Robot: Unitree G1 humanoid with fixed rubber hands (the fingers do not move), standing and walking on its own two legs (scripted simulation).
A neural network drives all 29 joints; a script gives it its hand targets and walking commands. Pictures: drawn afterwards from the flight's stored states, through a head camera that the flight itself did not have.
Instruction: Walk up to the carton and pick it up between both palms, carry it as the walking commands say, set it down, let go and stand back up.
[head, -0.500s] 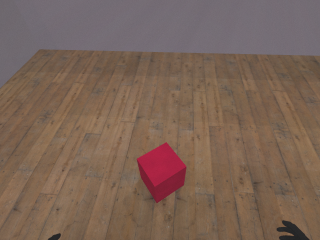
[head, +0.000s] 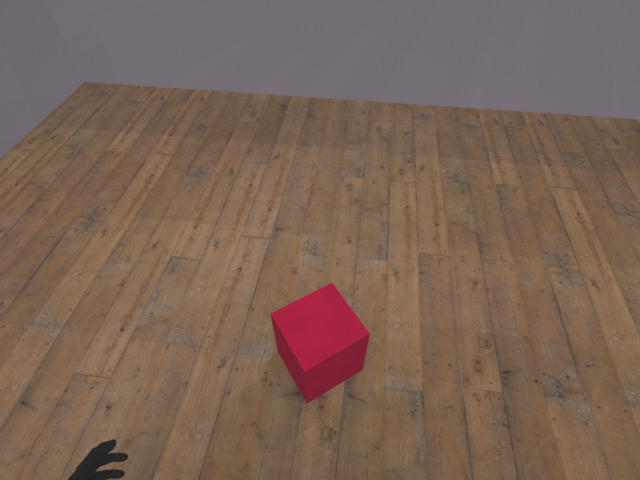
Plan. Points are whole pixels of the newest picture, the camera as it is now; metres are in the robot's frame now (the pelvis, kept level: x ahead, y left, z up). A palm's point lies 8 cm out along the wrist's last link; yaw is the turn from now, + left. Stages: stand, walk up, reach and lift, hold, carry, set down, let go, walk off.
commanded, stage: walk up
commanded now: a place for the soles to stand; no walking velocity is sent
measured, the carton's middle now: (319, 343) +0.60 +0.01 -0.65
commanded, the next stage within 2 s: none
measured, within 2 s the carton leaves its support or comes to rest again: neither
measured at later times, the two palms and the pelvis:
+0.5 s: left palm out of the picture +0.09 +0.19 -0.13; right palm out of the picture +0.18 -0.52 -0.07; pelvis +0.07 -0.16 -0.04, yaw +15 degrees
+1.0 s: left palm out of the picture +0.07 +0.06 -0.11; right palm (628, 295) +0.41 -0.53 -0.11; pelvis +0.16 -0.28 -0.04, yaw +26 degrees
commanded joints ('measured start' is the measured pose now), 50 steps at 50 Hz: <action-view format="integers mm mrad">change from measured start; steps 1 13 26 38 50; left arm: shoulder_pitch -66 232 138 222 190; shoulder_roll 185 419 254 367 202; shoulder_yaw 70 168 125 127 34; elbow -199 -299 -375 -280 -215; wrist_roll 13 16 22 -12 -71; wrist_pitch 8 8 54 -43 -66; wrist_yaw -40 -37 -9 34 74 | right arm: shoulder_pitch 84 170 267 98 63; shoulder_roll -311 -208 -417 -284 -287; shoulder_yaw -88 -44 -120 -60 -61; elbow -90 -280 -262 -367 -317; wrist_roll -6 -14 -4 17 5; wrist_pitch -36 -15 -52 7 19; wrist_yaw -47 -76 -106 -47 34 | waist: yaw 9 146 12 82 14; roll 43 -315 23 -153 121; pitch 26 -41 11 40 -144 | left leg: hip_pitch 133 -679 -79 -592 -62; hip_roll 332 -87 325 -71 187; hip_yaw -410 -28 -543 -199 -369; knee -110 812 6 816 158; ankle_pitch -140 -441 -323 -342 180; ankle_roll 247 55 205 55 250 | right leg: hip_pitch -383 187 -464 -76 -59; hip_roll -136 -409 -127 -415 -67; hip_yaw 178 592 140 627 -35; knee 207 -526 469 -481 33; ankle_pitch -35 -312 -34 -378 -40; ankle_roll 6 -143 15 -231 -4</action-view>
